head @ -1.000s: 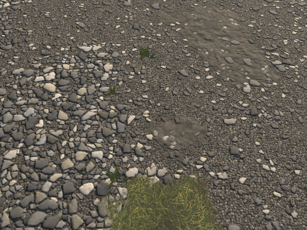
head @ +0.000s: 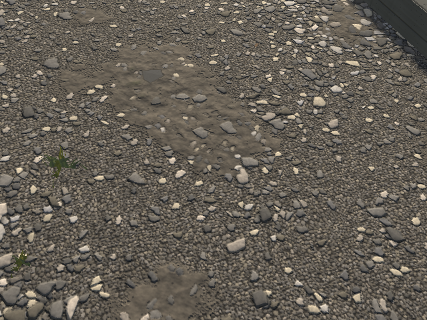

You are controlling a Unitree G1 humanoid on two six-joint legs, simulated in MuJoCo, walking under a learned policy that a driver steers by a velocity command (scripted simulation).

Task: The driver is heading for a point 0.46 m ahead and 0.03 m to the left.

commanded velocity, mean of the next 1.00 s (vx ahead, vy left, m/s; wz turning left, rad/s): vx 0.20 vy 0.00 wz -0.06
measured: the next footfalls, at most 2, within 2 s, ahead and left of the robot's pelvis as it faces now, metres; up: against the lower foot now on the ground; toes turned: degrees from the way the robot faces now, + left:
right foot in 0.22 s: +0.02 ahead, -0.11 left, +0.00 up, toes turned +3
right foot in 1.18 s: +0.47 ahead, -0.07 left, +0.00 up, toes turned -4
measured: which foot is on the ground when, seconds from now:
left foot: down 0.00-1.00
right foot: up 0.00-0.20, down 0.22-0.70, up 0.72-1.00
